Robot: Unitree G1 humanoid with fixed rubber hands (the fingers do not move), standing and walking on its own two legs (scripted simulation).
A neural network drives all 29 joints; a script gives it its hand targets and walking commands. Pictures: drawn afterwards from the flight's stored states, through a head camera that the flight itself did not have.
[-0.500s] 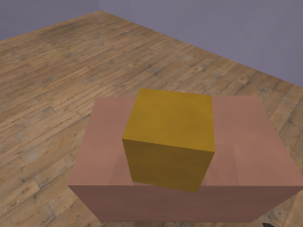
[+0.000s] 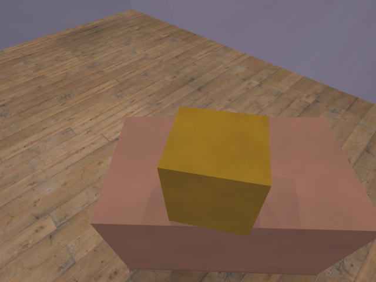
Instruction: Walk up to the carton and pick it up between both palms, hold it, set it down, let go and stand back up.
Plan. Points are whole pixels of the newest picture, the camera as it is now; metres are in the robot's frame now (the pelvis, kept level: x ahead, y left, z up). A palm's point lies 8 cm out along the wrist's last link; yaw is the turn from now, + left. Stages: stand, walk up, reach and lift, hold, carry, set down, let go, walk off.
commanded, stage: stand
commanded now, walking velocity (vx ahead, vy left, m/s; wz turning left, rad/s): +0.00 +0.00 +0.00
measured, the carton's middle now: (214, 172) +0.42 -0.05 -0.08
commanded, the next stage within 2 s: none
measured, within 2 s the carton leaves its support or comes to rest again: neither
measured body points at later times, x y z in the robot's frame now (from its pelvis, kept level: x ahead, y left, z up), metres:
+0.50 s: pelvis +0.00 -0.01 +0.00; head +0.00 -0.01 +0.45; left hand +0.07 +0.30 -0.12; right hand +0.08 -0.32 -0.13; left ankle +0.03 +0.12 -0.75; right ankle -0.01 -0.13 -0.75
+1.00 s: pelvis +0.01 -0.01 +0.00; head +0.01 -0.01 +0.45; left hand +0.08 +0.30 -0.12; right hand +0.09 -0.32 -0.13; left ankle +0.03 +0.12 -0.75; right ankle -0.01 -0.13 -0.75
